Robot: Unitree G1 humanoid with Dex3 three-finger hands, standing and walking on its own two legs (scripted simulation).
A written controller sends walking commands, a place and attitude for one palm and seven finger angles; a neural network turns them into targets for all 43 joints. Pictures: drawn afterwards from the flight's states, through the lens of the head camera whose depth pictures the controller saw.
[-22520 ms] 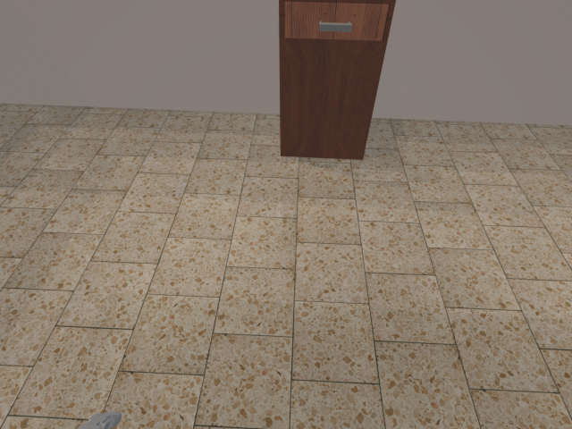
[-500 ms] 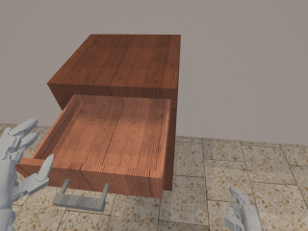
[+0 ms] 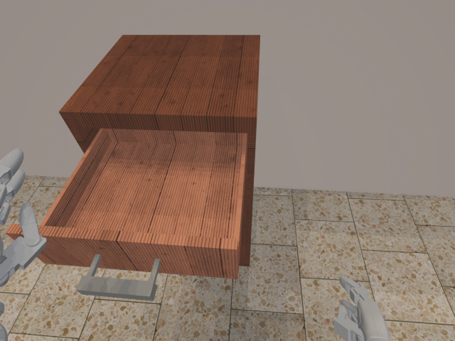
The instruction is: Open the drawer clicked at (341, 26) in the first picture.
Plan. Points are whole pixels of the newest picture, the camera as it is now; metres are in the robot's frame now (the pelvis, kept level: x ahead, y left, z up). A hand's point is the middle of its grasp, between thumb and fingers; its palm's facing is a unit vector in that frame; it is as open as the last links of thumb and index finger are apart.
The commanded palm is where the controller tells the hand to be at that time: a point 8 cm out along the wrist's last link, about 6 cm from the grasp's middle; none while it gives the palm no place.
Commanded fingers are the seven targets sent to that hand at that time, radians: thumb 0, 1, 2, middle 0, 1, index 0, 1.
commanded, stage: step back with the hand held close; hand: left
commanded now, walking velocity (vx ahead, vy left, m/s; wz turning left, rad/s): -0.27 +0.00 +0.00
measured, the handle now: (122, 275) +0.24 +0.23 -0.04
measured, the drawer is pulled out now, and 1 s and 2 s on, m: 0.30 0.30 0.30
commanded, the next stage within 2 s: stop stepping back and stand still in 0.92 s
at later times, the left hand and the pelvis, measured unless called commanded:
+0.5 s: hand (18, 305) +0.13 +0.24 +0.17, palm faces +0.36 -0.81 -0.47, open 7.4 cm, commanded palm +0.07 +0.29 +0.18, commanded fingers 0.00 0.90 0.90 -0.20 -0.30 -0.20 -0.30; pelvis -0.07 +0.01 -0.01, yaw -1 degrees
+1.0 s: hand out of the picture +0.03 +0.18 +0.17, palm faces +0.27 -0.82 -0.51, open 7.4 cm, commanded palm -0.05 +0.24 +0.18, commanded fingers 0.00 0.90 0.90 -0.20 -0.30 -0.20 -0.30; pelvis -0.19 -0.03 -0.01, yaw -2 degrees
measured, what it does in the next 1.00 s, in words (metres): walks backwards: right foot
